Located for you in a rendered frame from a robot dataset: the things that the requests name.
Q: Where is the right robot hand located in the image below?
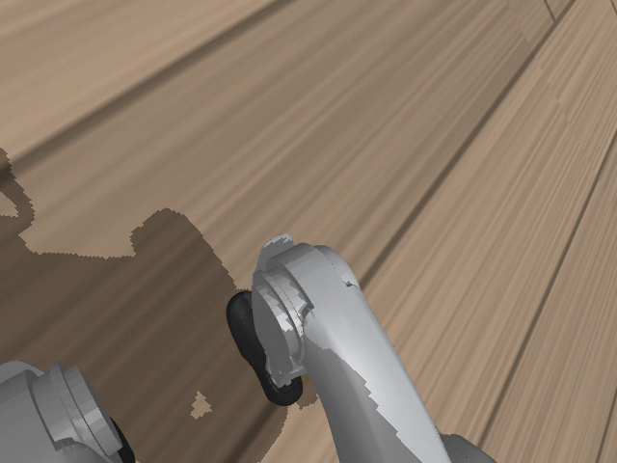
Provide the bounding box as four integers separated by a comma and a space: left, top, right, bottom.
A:
436, 427, 497, 463

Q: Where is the right robot foot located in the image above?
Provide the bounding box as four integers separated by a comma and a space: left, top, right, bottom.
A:
227, 290, 303, 406

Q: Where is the left robot foot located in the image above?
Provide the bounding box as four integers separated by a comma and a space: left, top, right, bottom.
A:
109, 416, 136, 463

